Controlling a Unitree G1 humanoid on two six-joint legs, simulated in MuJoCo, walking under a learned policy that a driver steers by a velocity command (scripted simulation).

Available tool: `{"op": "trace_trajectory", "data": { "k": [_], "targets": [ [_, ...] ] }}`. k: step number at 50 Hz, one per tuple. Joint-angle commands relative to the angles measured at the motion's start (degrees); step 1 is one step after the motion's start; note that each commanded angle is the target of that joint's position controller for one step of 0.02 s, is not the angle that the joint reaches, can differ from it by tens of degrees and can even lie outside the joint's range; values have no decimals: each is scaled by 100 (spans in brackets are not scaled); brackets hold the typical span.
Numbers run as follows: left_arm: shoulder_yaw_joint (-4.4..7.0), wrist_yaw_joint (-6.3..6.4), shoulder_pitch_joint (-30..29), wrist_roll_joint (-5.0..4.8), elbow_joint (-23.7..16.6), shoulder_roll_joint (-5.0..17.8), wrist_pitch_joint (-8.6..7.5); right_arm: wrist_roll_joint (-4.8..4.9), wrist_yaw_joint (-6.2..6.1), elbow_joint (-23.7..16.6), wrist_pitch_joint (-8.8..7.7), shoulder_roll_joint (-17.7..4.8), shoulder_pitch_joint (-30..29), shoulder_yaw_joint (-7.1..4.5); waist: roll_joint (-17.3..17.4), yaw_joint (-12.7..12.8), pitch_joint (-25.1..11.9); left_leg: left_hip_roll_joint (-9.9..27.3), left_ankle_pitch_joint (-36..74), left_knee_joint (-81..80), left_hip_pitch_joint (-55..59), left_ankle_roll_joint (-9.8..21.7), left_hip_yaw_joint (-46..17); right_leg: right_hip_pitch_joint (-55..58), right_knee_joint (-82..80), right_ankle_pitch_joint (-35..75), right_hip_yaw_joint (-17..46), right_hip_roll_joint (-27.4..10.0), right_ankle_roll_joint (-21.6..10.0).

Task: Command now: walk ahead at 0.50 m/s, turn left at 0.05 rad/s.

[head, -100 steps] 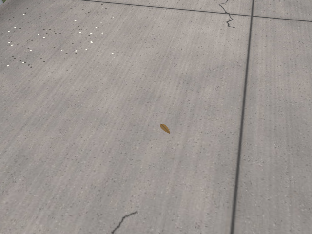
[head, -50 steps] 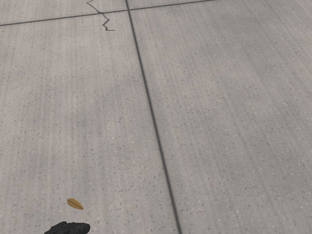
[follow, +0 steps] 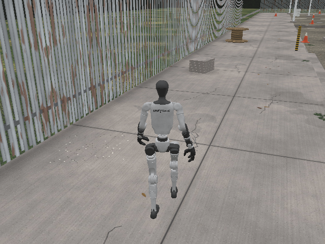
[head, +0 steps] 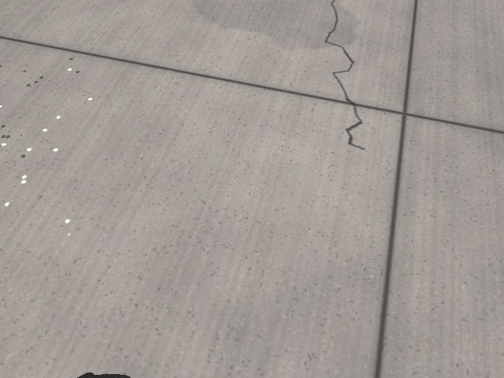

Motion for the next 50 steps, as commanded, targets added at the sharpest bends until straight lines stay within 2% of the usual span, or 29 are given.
{"op": "trace_trajectory", "data": {
  "k": [1,2,3,4,5,6,7,8,9,11,13,16,20,23,24,26,27,28,29,30,31,32,33,34,36,39,43,46,50],
  "targets": [
    [237,75,481,-46,-183,764,-143,-62,-53,-183,-94,-995,-45,-191,685,531,-241,1640,5414,935,-24,286,-325,1182,-366,-572,-165,378,-392],
    [297,138,1346,-38,102,847,-177,-75,-33,-170,-90,-989,-105,-181,486,941,-680,1398,5604,1997,-148,188,-27,2142,-695,-478,-241,494,-553],
    [380,205,2266,60,272,1135,-214,-68,-22,-286,-106,-765,-46,-104,80,1265,-1296,1147,4188,3540,-1035,99,202,3449,-733,-1003,821,-423,-842],
    [562,187,2582,124,364,1819,-190,117,40,-367,-120,-277,684,-26,-1420,901,-1832,28,313,5688,-3055,-246,710,4847,-1285,-1292,3868,-1887,-1789],
    [483,93,2071,-122,362,1365,-95,-101,29,-332,-138,-656,469,-55,-847,743,-1490,218,-709,6095,-3840,-158,282,4534,-1919,-1776,4812,-1796,-1808],
    [411,60,1473,-170,217,1023,-78,-125,53,-448,-147,-718,-93,-66,-289,597,-597,603,-172,6058,-4084,-165,266,3730,-1886,-1856,3776,-1606,-1705],
    [351,38,1269,-131,203,781,-96,-131,84,-555,-182,-670,-516,-27,109,596,-303,801,168,5739,-3990,-197,312,3161,-1963,-1206,3127,-1308,-1582],
    [317,55,1285,-115,269,694,-120,-145,108,-623,-162,-595,-653,-13,87,493,-117,953,266,5401,-3865,-247,342,2811,-2022,-568,2661,-1032,-1441],
    [290,79,1337,-138,374,632,-147,-196,126,-661,-95,-540,-625,15,-42,370,-116,1042,319,5113,-3627,-339,370,2557,-2086,-94,2320,-797,-1324],
    [327,95,1554,-178,487,747,-210,-211,152,-696,9,-442,-600,61,-177,314,-243,1046,309,4823,-3471,-515,498,2444,-2122,625,2034,-632,-1370],
    [377,113,1716,-197,537,882,-211,-202,159,-801,68,-400,-863,95,-151,340,-196,1093,415,4450,-3637,-678,607,2306,-2255,562,1897,-550,-1447],
    [405,132,2010,-201,594,901,-169,-178,161,-1105,92,-373,-1717,137,-141,558,58,1157,1030,3565,-4008,-879,703,2259,-2436,302,1884,-427,-1380],
    [452,147,2397,-185,649,941,-138,-115,184,-1361,65,-308,-2471,200,-180,856,3,1023,1713,2616,-3990,-936,709,2602,-2194,600,1918,-330,-1197],
    [473,180,2567,-123,639,969,-106,-66,177,-1539,13,-335,-2861,225,-217,981,-31,868,1674,2193,-3876,-888,698,2892,-1831,1161,2083,-396,-1155],
    [485,197,2552,-103,613,997,-96,-54,172,-1582,-11,-367,-2894,223,-246,964,-47,826,1577,2049,-3750,-846,663,2950,-1697,1299,2176,-435,-1116],
    [522,236,2296,-81,502,1090,-85,-39,147,-1545,-66,-502,-2568,184,-306,727,-111,739,1259,1641,-3050,-721,587,2810,-1407,1416,2353,-475,-945],
    [540,234,2126,-80,439,1146,-90,-31,114,-1434,-98,-591,-2171,145,-313,534,-231,632,1074,1440,-2408,-638,620,2629,-1119,1607,2399,-417,-846],
    [541,204,2003,-116,401,1158,-116,-52,52,-1248,-158,-725,-1533,82,-102,210,-519,610,1133,1057,-1460,-506,623,2388,-414,1734,2257,-152,-709],
    [476,150,1991,-187,298,918,-170,-159,-43,-1155,-230,-1098,-771,-27,445,-103,-1145,1466,505,825,-274,-238,-185,1874,889,1053,1867,230,-547],
    [356,150,2274,-341,100,393,-186,-275,-123,-1191,-180,-1565,-282,-134,1419,-110,-1782,2938,-481,430,1102,142,-2152,431,2417,-1729,1053,949,-355],
    [382,175,2600,-207,63,673,-116,-194,-102,-1133,-70,-1581,-476,-186,1814,233,-1769,3364,-976,45,870,548,-3657,-383,3207,-2908,758,881,-380],
    [416,183,2390,-85,229,864,-25,-149,-69,-1237,-31,-972,-850,-69,848,330,-971,3108,-1318,21,164,491,-2960,-552,3544,-2417,826,453,-401],
    [403,110,2037,-50,212,790,-6,-104,-40,-1254,-43,-609,-1108,20,451,340,-439,2751,-752,-113,-487,378,-2045,-464,3405,-1986,755,295,-351],
    [393,57,1906,-36,181,685,26,-118,-33,-1236,-65,-487,-1210,60,578,425,-245,2487,-26,-254,-851,240,-1349,-313,3215,-1764,690,145,-295],
    [385,-39,1817,52,145,636,149,-79,-31,-1090,-161,-476,-1048,64,851,496,-141,2205,1085,-358,-1119,163,-518,-183,3148,-1551,576,27,-196],
    [356,-130,1405,31,-66,567,225,-2,15,-948,-282,-561,-803,11,749,517,-194,2246,2023,-481,-974,263,57,-521,3120,-1134,533,-43,-113],
    [291,-213,659,23,-351,492,234,-11,31,-779,-270,-578,-555,-20,669,414,-2,2158,2495,-606,-811,280,783,-957,2452,-435,379,-112,-8],
    [193,-283,96,8,-543,363,198,-13,36,-684,-254,-625,-455,-40,684,302,125,2040,2644,-588,-839,170,1305,-617,1402,136,80,-98,-68],
    [128,-297,-437,56,-767,347,173,-21,6,-431,-185,-762,-10,-68,669,145,274,2231,3205,-415,-435,111,1531,-187,422,-264,-277,70,-343]
  ]
}}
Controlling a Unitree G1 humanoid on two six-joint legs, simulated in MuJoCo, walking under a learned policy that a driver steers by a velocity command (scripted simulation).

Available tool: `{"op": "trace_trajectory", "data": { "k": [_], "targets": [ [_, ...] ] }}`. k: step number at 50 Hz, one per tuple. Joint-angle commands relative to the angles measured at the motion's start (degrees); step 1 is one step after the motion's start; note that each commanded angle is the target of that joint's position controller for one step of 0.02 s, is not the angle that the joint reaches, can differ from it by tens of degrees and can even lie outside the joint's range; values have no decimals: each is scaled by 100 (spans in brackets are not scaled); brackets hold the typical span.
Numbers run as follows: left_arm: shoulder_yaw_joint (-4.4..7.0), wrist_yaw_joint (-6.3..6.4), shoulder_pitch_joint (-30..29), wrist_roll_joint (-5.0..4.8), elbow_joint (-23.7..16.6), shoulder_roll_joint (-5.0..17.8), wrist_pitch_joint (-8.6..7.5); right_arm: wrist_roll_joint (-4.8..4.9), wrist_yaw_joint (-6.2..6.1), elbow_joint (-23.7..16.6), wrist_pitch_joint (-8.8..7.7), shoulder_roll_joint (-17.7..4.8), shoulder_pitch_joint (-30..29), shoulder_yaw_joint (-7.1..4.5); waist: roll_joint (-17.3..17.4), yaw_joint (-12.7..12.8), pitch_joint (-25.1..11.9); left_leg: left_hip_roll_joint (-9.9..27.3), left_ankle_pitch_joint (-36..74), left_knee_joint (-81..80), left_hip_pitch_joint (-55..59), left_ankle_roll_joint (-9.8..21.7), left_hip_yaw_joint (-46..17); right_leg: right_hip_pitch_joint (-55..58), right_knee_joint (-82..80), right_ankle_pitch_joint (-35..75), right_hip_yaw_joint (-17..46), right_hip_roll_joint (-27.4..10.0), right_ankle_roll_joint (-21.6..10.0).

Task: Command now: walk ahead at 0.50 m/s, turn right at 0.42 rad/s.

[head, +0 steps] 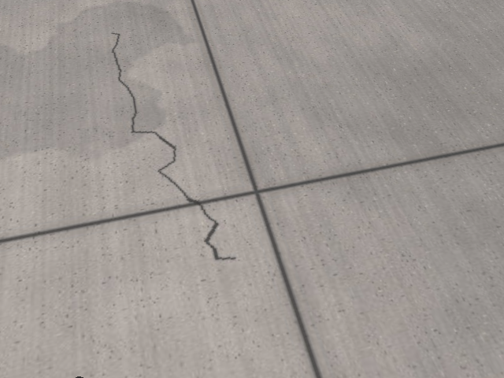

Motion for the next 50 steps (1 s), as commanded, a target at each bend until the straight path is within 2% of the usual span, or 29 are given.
{"op": "trace_trajectory", "data": {
  "k": [1,3,4,5,6,7,8,9,10,12,13,16,18,23,27,30,31,32,33,34,35,36,37,38,39,40,42,44,50],
  "targets": [
    [-13,17,-559,40,-532,206,-98,-5,-34,-138,-5,-881,146,-176,736,79,279,1565,3447,-119,-68,637,-435,365,-614,-393,-327,234,-245],
    [28,105,-174,82,-413,290,-139,-14,-49,-16,67,-1035,225,-186,849,299,-5,1605,5282,742,166,597,-275,1110,-878,-939,-491,606,-487],
    [84,155,480,111,-197,377,-194,-1,-56,24,111,-1070,237,-174,796,605,-384,1553,5663,1610,91,542,-139,1933,-1208,-893,-497,802,-629],
    [175,224,1408,173,130,551,-256,32,-62,-16,129,-997,193,-131,604,1012,-927,1400,4947,2788,-602,436,2,3336,-1473,-632,-252,712,-781],
    [331,328,2123,257,230,1139,-271,157,4,-348,96,-511,303,10,-359,1188,-1801,975,2407,4731,-2490,197,88,5297,-1575,-1303,1831,-886,-1266],
    [415,370,2169,0,233,1487,-214,128,35,-471,99,-576,345,-48,-936,1006,-2312,53,-1307,6312,-3693,31,-508,5765,-2325,-350,4246,-2082,-1776],
    [400,422,1918,-111,236,1349,-183,79,17,-515,130,-883,-216,-144,-133,1058,-1703,321,-876,6530,-4127,94,-1246,5316,-2270,425,3294,-1863,-1670],
    [305,455,1608,-104,304,997,-231,147,41,-538,81,-645,-406,-69,-30,868,-960,482,-531,6241,-4120,157,-1369,4482,-2357,928,2409,-1628,-1508],
    [209,457,1375,-85,352,683,-283,148,60,-429,87,-549,-310,-55,133,613,-512,646,-341,5695,-3833,191,-1413,3771,-2584,1093,1801,-1326,-1186],
    [102,456,1065,-96,408,380,-397,-17,108,-194,271,-462,59,-65,-76,279,-238,668,-120,5223,-3207,145,-1486,2944,-2972,975,1094,-974,-845],
    [93,453,1124,-94,450,363,-466,-41,145,-141,334,-434,120,-82,-120,260,-238,593,9,5207,-3107,141,-1476,2821,-3109,1016,963,-930,-828],
    [129,451,1304,-114,622,471,-587,-16,223,-221,400,-340,-288,-115,-117,262,31,594,625,4921,-3623,115,-1539,2836,-3507,774,524,-884,-766],
    [115,457,1453,-105,715,427,-615,-14,233,-323,403,-328,-699,-127,-84,354,217,582,1048,4568,-4043,83,-1577,2991,-3619,797,272,-855,-709],
    [78,514,1670,-130,901,416,-655,-50,307,-604,351,-171,-1595,-35,-89,539,387,482,1888,3155,-4063,119,-1129,3359,-3612,1411,-391,-809,-564],
    [79,608,2052,-100,1146,526,-594,-76,371,-886,332,-149,-2132,16,-63,672,446,298,1568,2365,-3967,390,-679,4129,-3199,2546,-701,-1006,-454],
    [116,676,1941,-64,1180,768,-516,-92,316,-832,352,-294,-1675,-51,-300,379,14,-224,680,2224,-3142,760,-320,4509,-2010,5076,-974,-1086,-338],
    [138,687,1887,-42,1166,854,-462,-105,288,-716,338,-405,-1207,-111,-329,164,-280,-415,390,2132,-2610,913,-295,4473,-1187,5434,-1026,-1101,-342],
    [149,685,1834,-56,1125,914,-415,-145,251,-502,293,-567,-467,-206,-221,-181,-702,-544,437,1733,-1605,1099,-425,4062,-26,4913,-1088,-1041,-296],
    [120,660,1742,-83,956,839,-429,-215,167,-298,280,-1026,405,-380,264,-591,-1241,211,80,1372,-175,1462,-1544,2891,1697,3135,-1143,-836,-150],
    [-12,507,2063,-129,591,140,-477,-159,104,-381,318,-1693,176,-549,1689,-43,-1634,1943,503,1029,1557,2458,-4721,211,3861,-2565,-853,485,195],
    [68,487,1310,-68,464,600,-542,74,108,-376,371,-1557,299,-541,696,-397,-1730,1948,512,470,1586,2525,-5376,-520,4262,-2453,414,492,153],
    [35,461,1001,-143,297,545,-631,90,59,-350,385,-1362,-96,-490,515,-188,-867,1859,808,327,859,2282,-4469,-788,3900,-1805,517,101,113],
    [29,467,1048,-150,324,554,-678,90,52,-355,379,-1034,-350,-406,130,65,-402,1615,1420,195,65,2010,-3950,-479,3328,-1484,444,-92,127],
    [38,476,1084,-82,361,538,-620,96,37,-381,349,-870,-595,-356,16,289,-144,1303,1954,122,-511,1797,-3475,-145,2936,-1427,439,-212,198],
    [22,467,1242,9,374,500,-500,121,21,-408,313,-740,-744,-306,110,467,-144,1070,2298,31,-902,1705,-3119,232,2678,-1410,437,-263,302],
    [18,446,1323,55,377,444,-387,129,32,-418,256,-733,-752,-288,185,542,-204,944,2516,-6,-1077,1678,-2936,416,2478,-1427,405,-269,382],
    [-3,410,1243,72,293,343,-252,132,54,-379,167,-902,-627,-327,276,584,-196,749,2752,-81,-1296,1665,-2718,417,2055,-1270,262,-255,516],
    [-14,392,791,63,107,324,-218,119,55,-361,153,-1000,-456,-356,384,467,-57,628,2540,-193,-1375,1573,-2690,192,1506,-828,182,-270,617],
    [-83,328,-326,-7,-227,268,-275,97,40,-196,140,-894,189,-316,599,-64,-3,577,2823,-69,-600,1194,-2603,-3,-196,416,74,-119,529]
  ]
}}
Over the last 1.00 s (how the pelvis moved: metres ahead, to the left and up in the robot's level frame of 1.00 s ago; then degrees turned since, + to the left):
0.51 -0.08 0.01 -30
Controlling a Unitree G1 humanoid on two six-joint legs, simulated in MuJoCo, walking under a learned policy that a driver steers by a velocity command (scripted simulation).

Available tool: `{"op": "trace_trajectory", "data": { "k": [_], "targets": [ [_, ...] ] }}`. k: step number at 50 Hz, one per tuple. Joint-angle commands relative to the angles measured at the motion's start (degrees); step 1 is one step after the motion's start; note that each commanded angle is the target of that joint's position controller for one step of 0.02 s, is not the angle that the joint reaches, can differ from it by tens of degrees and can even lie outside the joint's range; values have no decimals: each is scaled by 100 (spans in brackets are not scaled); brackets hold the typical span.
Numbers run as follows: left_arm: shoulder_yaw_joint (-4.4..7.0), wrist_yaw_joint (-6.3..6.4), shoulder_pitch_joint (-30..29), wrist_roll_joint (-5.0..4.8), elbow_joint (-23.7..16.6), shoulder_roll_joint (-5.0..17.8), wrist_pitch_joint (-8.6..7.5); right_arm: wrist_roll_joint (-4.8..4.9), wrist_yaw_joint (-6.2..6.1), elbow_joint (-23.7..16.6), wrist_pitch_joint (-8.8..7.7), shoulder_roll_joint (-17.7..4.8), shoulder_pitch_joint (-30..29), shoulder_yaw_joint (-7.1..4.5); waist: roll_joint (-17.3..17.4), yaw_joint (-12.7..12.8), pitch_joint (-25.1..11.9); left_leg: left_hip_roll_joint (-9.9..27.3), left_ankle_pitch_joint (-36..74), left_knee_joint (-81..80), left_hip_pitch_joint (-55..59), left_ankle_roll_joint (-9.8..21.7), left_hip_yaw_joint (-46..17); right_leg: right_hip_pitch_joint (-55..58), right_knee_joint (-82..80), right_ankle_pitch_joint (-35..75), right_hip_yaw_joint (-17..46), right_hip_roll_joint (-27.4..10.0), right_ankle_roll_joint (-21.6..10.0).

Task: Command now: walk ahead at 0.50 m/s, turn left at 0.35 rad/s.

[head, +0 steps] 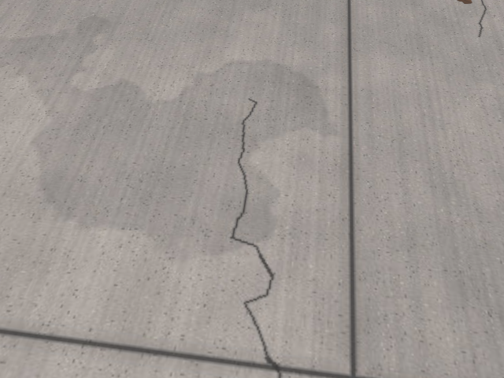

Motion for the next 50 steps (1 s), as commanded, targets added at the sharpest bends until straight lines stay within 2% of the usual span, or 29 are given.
{"op": "trace_trajectory", "data": {
  "k": [1,3,5,7,8,9,10,11,12,13,15,16,18,22,26,29,32,33,34,35,36,37,38,39,40,41,42,45,50],
  "targets": [
    [29,-35,-683,-37,-507,321,-107,-30,-46,-143,-81,-773,476,-152,573,-233,-24,1439,2529,-295,147,533,-847,137,-615,505,-348,285,-91],
    [29,-45,-859,-54,-588,374,-153,-69,-79,-109,-91,-815,552,-140,597,-277,20,1604,2769,-174,426,496,-942,239,-928,405,-356,378,-231],
    [70,-38,-641,-57,-569,501,-194,-96,-123,-119,-110,-916,399,-146,654,-84,38,1772,3137,15,534,369,-1011,688,-1250,52,-312,476,-434],
    [174,32,292,-66,-277,702,-247,-114,-132,-122,-137,-1021,183,-156,642,369,-297,1658,4376,911,503,190,-847,1876,-1562,-440,-421,795,-648],
    [239,97,1124,-38,-30,828,-305,-110,-105,-113,-149,-965,132,-128,407,771,-750,1369,4276,1978,209,82,-573,2959,-1866,-302,-351,715,-805],
    [328,188,2061,80,55,1227,-344,-85,-82,-279,-180,-619,199,-21,-173,1076,-1525,1037,2612,3615,-674,-27,-309,4283,-1963,-1050,1032,-540,-1104],
    [490,159,2147,96,186,1765,-279,95,-52,-287,-167,-239,1039,31,-1637,640,-1918,-34,-1485,5281,-2478,-252,157,5331,-2699,-1374,3800,-1780,-1899],
    [390,96,1704,-74,128,1202,-212,-115,-95,-165,-124,-697,705,-17,-546,554,-1259,349,-1441,5688,-3053,-161,-256,4769,-2955,-1984,3965,-1562,-1800],
    [302,73,1210,-126,43,820,-212,-120,-50,-240,-126,-699,220,-28,-66,468,-566,587,-902,5582,-3086,-169,-242,4016,-2994,-1841,2953,-1338,-1695],
    [246,55,993,-91,62,607,-237,-115,-14,-307,-133,-595,-52,13,126,405,-296,776,-595,5321,-2984,-193,-169,3542,-3130,-1178,2297,-1050,-1565],
    [186,82,1010,-116,228,461,-305,-203,57,-306,-35,-485,-79,45,-226,225,-171,994,-431,4905,-2681,-303,-14,3097,-3312,-238,1405,-615,-1353],
    [184,73,1130,-135,311,469,-355,-220,84,-277,10,-432,-34,61,-309,200,-227,994,-384,4832,-2583,-355,67,3059,-3347,193,1224,-560,-1366],
    [205,55,1344,-187,465,533,-427,-236,120,-300,62,-363,-173,89,-265,167,-197,1085,-251,4646,-2779,-451,220,3093,-3484,614,954,-516,-1450],
    [211,52,1654,-206,695,538,-412,-227,163,-596,73,-261,-1169,173,-198,331,104,1348,470,3689,-3396,-651,540,3227,-3801,799,508,-344,-1470],
    [224,48,1948,-203,895,605,-405,-172,178,-807,31,-102,-1957,286,-213,532,163,1252,1095,2393,-3045,-669,819,3326,-3738,1288,148,-233,-1359],
    [230,73,2141,-172,1039,656,-381,-153,147,-897,9,-177,-2268,286,-226,599,201,1148,1088,1909,-2861,-536,878,3675,-3556,1612,166,-426,-1326],
    [244,125,2089,-146,1137,724,-336,-172,94,-905,-47,-296,-2147,230,-194,422,181,994,592,1560,-2411,-325,839,3967,-3034,2480,305,-601,-1252],
    [256,139,1996,-145,1141,779,-322,-190,58,-770,-85,-365,-1713,185,-177,211,-18,842,414,1357,-1846,-245,862,3971,-2527,3107,294,-548,-1186],
    [243,134,1910,-166,1141,761,-303,-232,4,-478,-155,-483,-864,114,27,-165,-464,750,577,964,-750,-116,884,3722,-1565,3242,125,-303,-1082],
    [184,120,1852,-211,998,595,-320,-356,-78,-251,-221,-857,133,-6,432,-529,-1150,1591,225,866,734,126,28,2762,-150,1985,-50,-1,-971],
    [32,104,2452,-389,827,-94,-312,-445,-113,-239,-195,-1468,517,-165,1667,-325,-1892,3313,-372,439,2263,691,-2408,829,1850,-1597,-540,925,-712],
    [214,167,2331,-226,964,574,-239,-212,-79,-261,-109,-1211,300,-141,1122,-301,-1772,3397,-764,-4,1742,772,-3082,378,2519,-2465,22,894,-796],
    [265,146,1969,-195,908,614,-216,-154,-66,-336,-97,-811,-284,-32,758,-63,-891,3136,-932,-159,969,625,-2204,229,2567,-2012,178,584,-841],
    [233,103,1740,-197,889,450,-214,-139,-47,-369,-135,-490,-634,44,628,44,-403,2868,-591,-433,296,487,-1513,315,2341,-1628,151,376,-823],
    [243,71,1669,-168,911,369,-162,-142,-60,-348,-180,-336,-765,83,688,159,-176,2626,-230,-603,-91,293,-975,482,2136,-1429,119,260,-797],
    [250,29,1710,-92,925,329,-82,-124,-89,-284,-224,-248,-784,109,775,288,-71,2450,167,-703,-381,167,-549,661,2019,-1318,103,186,-738],
    [246,-11,1739,-70,948,237,-9,-124,-99,-244,-276,-247,-740,108,736,349,-85,2400,498,-750,-477,137,-271,757,2030,-1210,67,189,-696],
    [257,-94,1344,-73,785,133,98,-62,-108,-105,-398,-354,-501,56,598,410,-8,2351,1079,-909,-381,146,331,331,1923,-712,-3,114,-605],
    [214,-181,370,-78,416,40,110,-90,-126,111,-385,-293,-151,61,566,286,256,2165,1654,-933,-154,94,1142,-188,838,236,-228,115,-501]
  ]
}}
Over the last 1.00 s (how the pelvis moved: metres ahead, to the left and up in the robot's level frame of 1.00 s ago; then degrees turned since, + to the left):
0.54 0.03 0.00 20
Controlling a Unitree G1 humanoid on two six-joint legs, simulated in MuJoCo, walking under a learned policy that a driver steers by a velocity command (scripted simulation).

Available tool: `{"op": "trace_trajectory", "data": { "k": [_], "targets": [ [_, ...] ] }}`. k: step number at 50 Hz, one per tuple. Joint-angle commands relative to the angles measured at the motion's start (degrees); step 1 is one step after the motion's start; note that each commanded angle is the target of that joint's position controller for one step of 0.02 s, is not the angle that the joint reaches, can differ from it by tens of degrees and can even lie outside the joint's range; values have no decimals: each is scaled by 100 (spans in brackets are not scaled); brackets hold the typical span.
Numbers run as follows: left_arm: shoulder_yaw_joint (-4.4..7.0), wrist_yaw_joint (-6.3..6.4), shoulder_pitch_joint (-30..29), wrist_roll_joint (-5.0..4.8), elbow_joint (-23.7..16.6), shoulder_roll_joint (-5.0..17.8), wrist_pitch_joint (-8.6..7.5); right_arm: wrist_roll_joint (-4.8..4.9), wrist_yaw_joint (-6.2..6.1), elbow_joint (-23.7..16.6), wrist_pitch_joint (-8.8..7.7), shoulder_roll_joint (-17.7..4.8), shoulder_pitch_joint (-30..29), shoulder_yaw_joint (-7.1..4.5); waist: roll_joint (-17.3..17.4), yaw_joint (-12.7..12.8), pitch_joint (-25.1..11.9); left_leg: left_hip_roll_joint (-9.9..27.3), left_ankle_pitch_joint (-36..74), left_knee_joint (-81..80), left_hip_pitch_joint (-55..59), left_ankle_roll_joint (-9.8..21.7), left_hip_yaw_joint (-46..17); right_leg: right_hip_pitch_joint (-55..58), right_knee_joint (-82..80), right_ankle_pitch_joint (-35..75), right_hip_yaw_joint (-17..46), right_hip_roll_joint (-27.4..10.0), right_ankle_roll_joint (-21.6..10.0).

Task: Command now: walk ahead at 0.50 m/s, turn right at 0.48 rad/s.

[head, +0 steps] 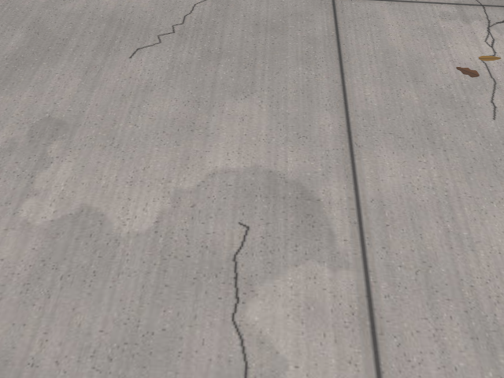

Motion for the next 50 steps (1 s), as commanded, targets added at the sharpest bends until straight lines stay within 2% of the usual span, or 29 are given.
{"op": "trace_trajectory", "data": {
  "k": [1,6,8,10,11,12,13,14,15,16,17,19,20,22,24,29,33,35,36,37,38,39,40,41,42,43,44,46,50],
  "targets": [
    [-59,-72,-474,2,-458,-6,-46,0,-23,-229,-90,-559,-50,-95,592,42,351,1483,1709,-723,-229,380,-440,-184,-774,633,-158,-30,41],
    [-128,-141,-1255,47,-810,-4,-64,-17,-88,1,-19,-718,411,-137,592,-170,459,1708,2696,-413,518,319,-9,29,-1851,483,-682,151,-238],
    [-100,-127,-1210,61,-847,60,-65,-34,-123,38,47,-809,400,-157,667,-72,360,1765,3974,63,832,263,180,339,-2052,-1,-861,380,-441],
    [-26,-74,-733,70,-740,190,-64,-48,-154,42,133,-992,329,-208,831,178,12,1798,5562,1058,1013,229,321,1019,-2118,-672,-1049,776,-702],
    [45,-39,-210,67,-596,301,-97,-47,-148,26,196,-1077,306,-234,831,386,-305,1800,5697,1945,936,226,338,1614,-2293,-881,-1044,978,-855],
    [160,29,650,111,-326,485,-152,-24,-124,-35,238,-1101,222,-240,598,793,-767,1711,4923,3270,351,90,419,2811,-2812,-683,-854,1069,-1055],
    [367,127,1305,179,-208,1114,-152,46,-80,-286,214,-800,257,-166,-132,995,-1365,1383,2573,5175,-1332,-156,435,4434,-3079,-1446,901,-162,-1522],
    [477,144,981,27,-342,1608,-92,55,25,-725,141,-556,77,-152,-1100,609,-1642,21,-1927,6984,-3477,-470,-331,5431,-3910,-907,4077,-1485,-2327],
    [441,177,1023,-81,-326,1467,-30,-16,48,-866,78,-844,-635,-187,-65,794,-1243,359,-1475,6987,-4079,-409,-1321,5195,-4124,-472,3621,-1375,-2188],
    [372,224,744,-109,-279,1196,-40,56,70,-922,-3,-714,-730,-137,110,581,-602,619,-938,6564,-4107,-363,-1357,4496,-4181,-59,2871,-1267,-2000],
    [297,240,473,-111,-291,895,-75,51,54,-818,-28,-702,-577,-140,438,280,-193,817,-696,5936,-3755,-358,-1353,3773,-4275,567,2332,-958,-1706],
    [200,271,141,-159,-351,635,-178,-153,58,-761,162,-652,-370,-137,365,-59,-130,935,-596,5349,-3076,-495,-1392,3050,-4380,1282,1658,-467,-1474],
    [187,257,192,-175,-351,639,-244,-192,80,-776,259,-621,-345,-138,315,-98,-191,912,-598,5196,-2951,-562,-1354,2930,-4399,1530,1565,-370,-1480],
    [219,231,382,-178,-307,804,-325,-190,117,-876,372,-538,-514,-120,236,-106,-170,884,-378,4793,-3011,-674,-1249,2749,-4482,1609,1412,-208,-1462],
    [237,222,623,-162,-280,882,-337,-176,129,-1069,403,-539,-1013,-109,121,44,-14,882,55,4272,-3295,-755,-1198,2726,-4589,1390,1443,-124,-1375],
    [173,230,1218,-146,-127,759,-362,-126,189,-1334,367,-495,-1916,-42,-85,456,60,763,1112,2901,-3557,-652,-1125,3389,-4558,1732,1329,-93,-1052],
    [128,295,1530,-78,-5,784,-378,-82,234,-1537,290,-523,-2460,0,-114,655,153,561,1203,2203,-3495,-431,-1027,3964,-4383,2174,1380,-298,-984],
    [117,341,1439,-50,27,832,-381,-82,228,-1551,241,-586,-2344,-12,-142,504,244,436,937,1843,-3130,-247,-1042,4067,-4138,2813,1353,-392,-853],
    [110,364,1326,-48,32,852,-385,-95,202,-1443,202,-624,-1994,-32,-171,335,168,281,774,1663,-2607,-147,-1001,4009,-3829,3588,1259,-342,-715],
    [112,378,1257,-53,48,895,-401,-108,153,-1258,151,-723,-1464,-79,-214,129,-68,61,694,1533,-1946,-50,-941,4006,-3299,4454,1216,-245,-587],
    [109,366,1134,-95,64,932,-420,-119,92,-1014,70,-785,-702,-117,-80,-265,-425,28,1313,1025,-1039,60,-904,3897,-2405,4597,1027,3,-441],
    [57,355,1164,-158,-33,775,-467,-200,17,-846,-13,-1056,65,-178,187,-515,-1029,819,2580,1189,383,239,-1552,3051,-1228,3136,929,275,-312],
    [-54,380,2085,-410,-14,175,-450,-267,18,-830,11,-1670,494,-318,1559,-274,-2019,2730,5356,1562,2087,1255,-3645,1560,1013,-1180,415,1222,-33],
    [37,443,2173,-270,146,625,-393,18,87,-749,114,-1402,484,-297,1263,-235,-2325,2870,6112,1220,1838,1590,-4409,1194,1769,-2572,660,1417,-14],
    [58,447,1725,-152,146,656,-345,96,108,-832,120,-1013,-84,-187,664,-81,-1515,2565,5683,1071,1078,1449,-3581,1034,1854,-2215,890,1110,23],
    [16,413,1324,-92,81,543,-332,81,102,-867,112,-626,-540,-75,486,-15,-926,2226,5257,854,489,1212,-2983,893,1504,-1998,804,899,54],
    [11,370,1096,-71,51,481,-272,68,69,-829,106,-423,-695,6,533,49,-598,1946,4993,609,34,991,-2539,960,1161,-1871,743,727,82],
    [-14,283,1197,15,126,343,-94,53,32,-688,98,-404,-747,58,723,247,-503,1596,4807,343,-675,797,-1995,1573,662,-1608,569,694,177],
    [-121,289,1136,-17,229,87,67,-20,46,-519,60,-569,-881,87,859,454,-642,1376,4624,264,-1166,813,-1446,2122,-638,-1342,275,643,305]
  ]
}}
Over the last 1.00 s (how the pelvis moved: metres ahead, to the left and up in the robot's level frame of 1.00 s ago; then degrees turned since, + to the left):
0.53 0.01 0.00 -6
